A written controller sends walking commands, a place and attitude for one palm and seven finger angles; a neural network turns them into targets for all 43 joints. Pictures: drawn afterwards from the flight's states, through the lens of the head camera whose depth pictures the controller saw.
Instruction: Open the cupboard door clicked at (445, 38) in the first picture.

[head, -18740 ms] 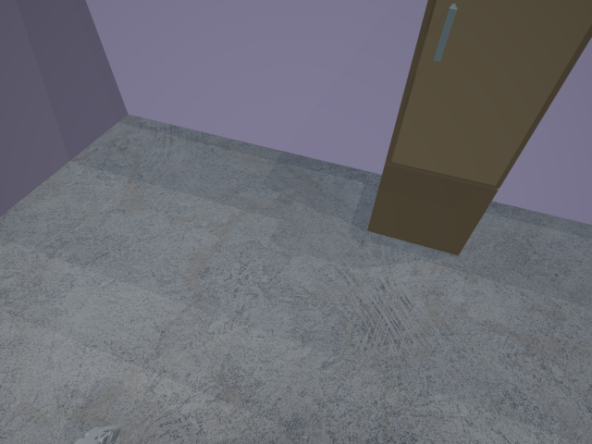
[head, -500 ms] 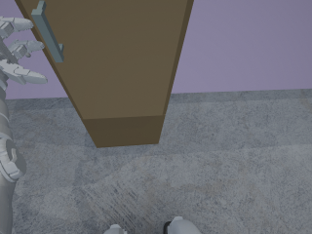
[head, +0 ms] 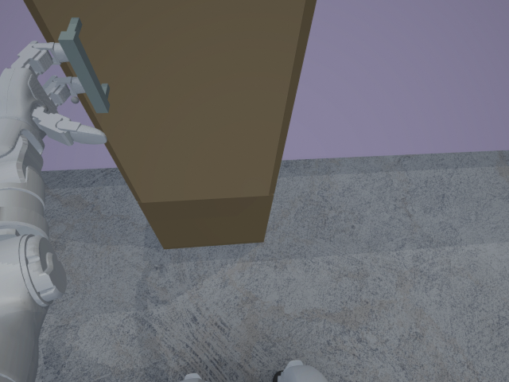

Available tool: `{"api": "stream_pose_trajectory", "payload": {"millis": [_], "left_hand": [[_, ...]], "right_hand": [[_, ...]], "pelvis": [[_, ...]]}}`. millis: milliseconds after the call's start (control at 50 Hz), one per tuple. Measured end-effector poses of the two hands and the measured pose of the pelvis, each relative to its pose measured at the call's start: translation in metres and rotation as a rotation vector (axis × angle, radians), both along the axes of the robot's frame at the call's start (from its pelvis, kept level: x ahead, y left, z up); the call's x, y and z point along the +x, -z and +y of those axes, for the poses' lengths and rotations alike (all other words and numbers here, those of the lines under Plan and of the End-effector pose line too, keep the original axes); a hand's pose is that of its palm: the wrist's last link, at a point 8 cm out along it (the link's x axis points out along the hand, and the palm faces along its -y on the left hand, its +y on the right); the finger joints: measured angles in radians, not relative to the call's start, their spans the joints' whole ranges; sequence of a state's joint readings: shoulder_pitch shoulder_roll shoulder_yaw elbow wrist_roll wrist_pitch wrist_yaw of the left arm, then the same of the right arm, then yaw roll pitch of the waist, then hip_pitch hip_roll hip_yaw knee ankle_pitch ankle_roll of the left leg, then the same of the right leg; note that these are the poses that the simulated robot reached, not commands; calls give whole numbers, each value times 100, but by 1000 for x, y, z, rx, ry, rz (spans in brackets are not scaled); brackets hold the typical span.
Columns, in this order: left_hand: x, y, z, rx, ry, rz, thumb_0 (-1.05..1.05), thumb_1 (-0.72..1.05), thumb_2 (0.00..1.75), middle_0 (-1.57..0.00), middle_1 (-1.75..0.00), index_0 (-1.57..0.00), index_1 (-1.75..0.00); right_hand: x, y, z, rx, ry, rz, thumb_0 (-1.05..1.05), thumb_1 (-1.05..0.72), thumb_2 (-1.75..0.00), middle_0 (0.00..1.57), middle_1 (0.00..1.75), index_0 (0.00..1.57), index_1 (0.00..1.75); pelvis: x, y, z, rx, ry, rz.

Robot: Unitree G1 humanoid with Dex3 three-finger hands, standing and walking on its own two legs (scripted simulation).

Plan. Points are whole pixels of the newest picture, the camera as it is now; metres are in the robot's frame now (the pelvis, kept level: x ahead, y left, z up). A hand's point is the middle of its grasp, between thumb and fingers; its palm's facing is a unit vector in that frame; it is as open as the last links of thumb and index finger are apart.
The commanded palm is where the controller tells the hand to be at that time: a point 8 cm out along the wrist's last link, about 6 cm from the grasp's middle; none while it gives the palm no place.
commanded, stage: slide the fingers in behind the handle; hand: left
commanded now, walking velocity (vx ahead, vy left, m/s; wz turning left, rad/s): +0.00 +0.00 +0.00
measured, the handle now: (89, 68) +0.56 +0.21 +0.14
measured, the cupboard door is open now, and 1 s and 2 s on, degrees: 0 0 2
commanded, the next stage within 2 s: close the thumb around the handle in 0.88 s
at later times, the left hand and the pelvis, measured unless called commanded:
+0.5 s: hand (100, 96) +0.51 +0.19 +0.13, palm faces +0.01 -1.00 -0.03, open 13.9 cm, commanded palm +0.48 +0.23 +0.13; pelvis -0.01 +0.00 +0.00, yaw +0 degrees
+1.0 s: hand (106, 98) +0.50 +0.19 +0.13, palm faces +0.02 -1.00 -0.02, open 14.1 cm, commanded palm +0.48 +0.23 +0.13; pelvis +0.00 +0.00 +0.00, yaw +0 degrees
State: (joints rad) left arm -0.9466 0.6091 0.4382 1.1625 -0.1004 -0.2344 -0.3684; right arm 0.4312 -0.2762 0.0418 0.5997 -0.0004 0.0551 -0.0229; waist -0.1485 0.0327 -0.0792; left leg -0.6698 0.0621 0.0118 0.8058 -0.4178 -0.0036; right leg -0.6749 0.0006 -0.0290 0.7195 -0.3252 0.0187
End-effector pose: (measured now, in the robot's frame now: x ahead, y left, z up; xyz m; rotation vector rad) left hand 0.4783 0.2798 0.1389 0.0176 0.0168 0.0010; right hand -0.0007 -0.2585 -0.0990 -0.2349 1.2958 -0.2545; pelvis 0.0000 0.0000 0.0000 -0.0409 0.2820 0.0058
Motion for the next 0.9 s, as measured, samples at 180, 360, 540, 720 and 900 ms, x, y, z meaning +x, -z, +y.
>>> {"api": "stream_pose_trajectory", "payload": {"millis": [180,360,540,720,900], "left_hand": [[0,3,-10,-8,-6,14,-2,-50,30,-31,-121,-30,-120],[7,4,-28,-26,7,13,-2,-50,30,-30,-121,-30,-120],[8,2,-35,19,-5,3,-2,-50,30,-30,-120,-32,-122],[8,2,-40,10,-20,14,-2,-50,30,-30,-120,-29,-121],[5,3,-41,2,-24,6,-2,-50,30,-30,-120,-28,-122]], "right_hand": [[1,-1,-6,-17,-9,-7,1,-90,-90,20,29,21,30],[-4,1,-6,-13,-14,-1,1,-90,-90,20,29,21,30],[-14,3,-1,10,-2,9,1,-90,-90,20,29,21,30],[-14,4,-1,17,5,0,1,-90,-90,20,29,21,30],[-7,4,-4,15,-3,-8,1,-90,-90,20,29,21,30]], "pelvis": [[-3,0,-2,1,-8,-4],[-6,1,-2,4,-11,2],[-6,2,-3,6,-5,7],[-5,1,-3,8,-3,-2],[-3,0,-4,10,-1,-6]]}}
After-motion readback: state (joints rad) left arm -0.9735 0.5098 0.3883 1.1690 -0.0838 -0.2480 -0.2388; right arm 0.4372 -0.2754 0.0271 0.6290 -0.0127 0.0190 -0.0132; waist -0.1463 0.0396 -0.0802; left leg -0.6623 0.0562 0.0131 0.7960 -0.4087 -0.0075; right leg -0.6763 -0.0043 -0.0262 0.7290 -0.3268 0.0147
